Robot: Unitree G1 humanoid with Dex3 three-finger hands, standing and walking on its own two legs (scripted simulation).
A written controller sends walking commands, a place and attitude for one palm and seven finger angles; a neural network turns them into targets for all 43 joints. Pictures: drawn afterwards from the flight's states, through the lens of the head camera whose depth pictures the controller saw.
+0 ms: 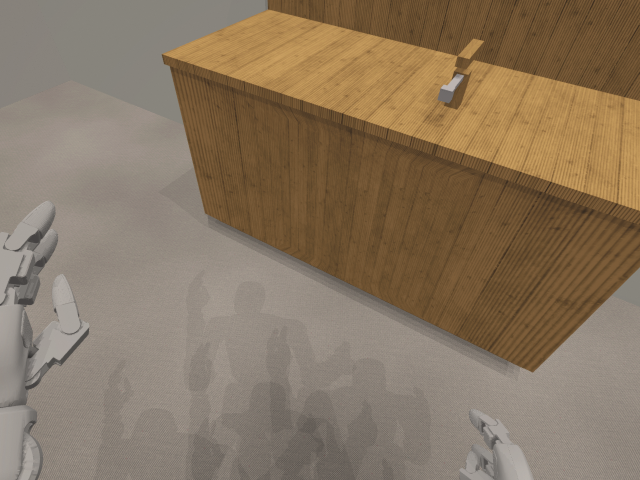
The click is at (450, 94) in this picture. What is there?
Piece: tap's lever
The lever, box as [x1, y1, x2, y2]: [437, 85, 454, 102]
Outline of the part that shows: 443,85 440,88 437,99 449,102 452,97 454,87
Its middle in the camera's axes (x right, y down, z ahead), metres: +0.29 -0.33 +0.89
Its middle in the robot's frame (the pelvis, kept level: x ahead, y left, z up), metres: +0.91 -0.23 +0.07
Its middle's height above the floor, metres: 0.85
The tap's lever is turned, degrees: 0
